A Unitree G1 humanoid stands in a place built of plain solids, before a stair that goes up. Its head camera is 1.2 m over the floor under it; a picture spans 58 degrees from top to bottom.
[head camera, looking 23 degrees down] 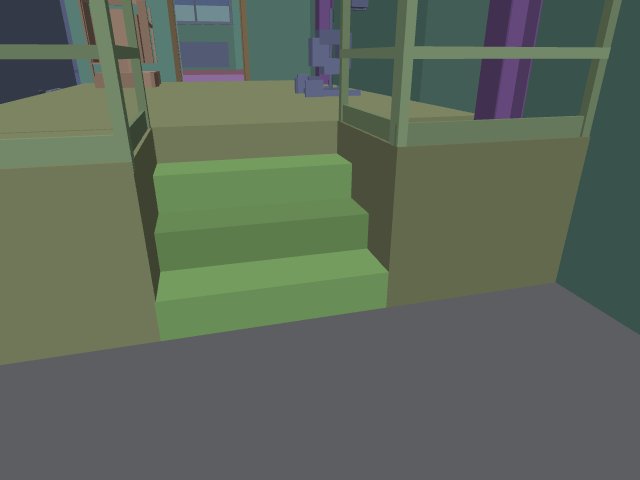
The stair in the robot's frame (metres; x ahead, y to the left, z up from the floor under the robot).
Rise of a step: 0.21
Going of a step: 0.30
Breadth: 1.12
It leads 15 degrees to the left of straight ahead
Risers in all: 4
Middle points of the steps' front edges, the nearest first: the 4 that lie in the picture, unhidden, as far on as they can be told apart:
1.79 0.19 0.21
2.07 0.27 0.41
2.36 0.34 0.62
2.65 0.42 0.83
